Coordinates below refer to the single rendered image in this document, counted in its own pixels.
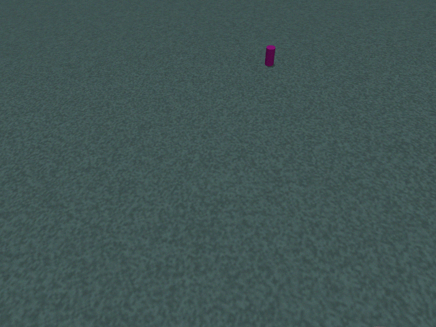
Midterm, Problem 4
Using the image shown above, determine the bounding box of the can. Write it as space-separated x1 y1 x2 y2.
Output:
265 45 275 66

